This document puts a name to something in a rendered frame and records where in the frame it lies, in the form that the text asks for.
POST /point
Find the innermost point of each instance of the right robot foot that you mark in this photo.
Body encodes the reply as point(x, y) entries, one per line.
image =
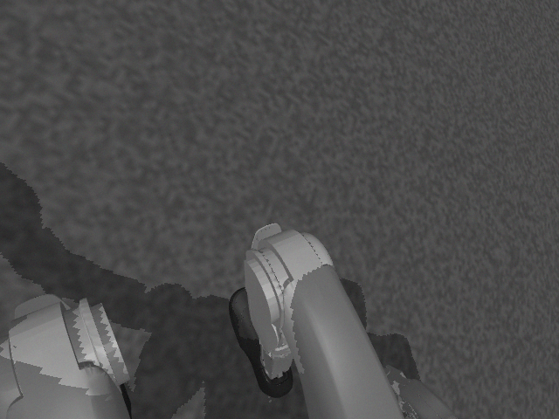
point(249, 342)

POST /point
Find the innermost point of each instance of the right robot hand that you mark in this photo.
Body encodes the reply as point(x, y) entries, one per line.
point(415, 398)

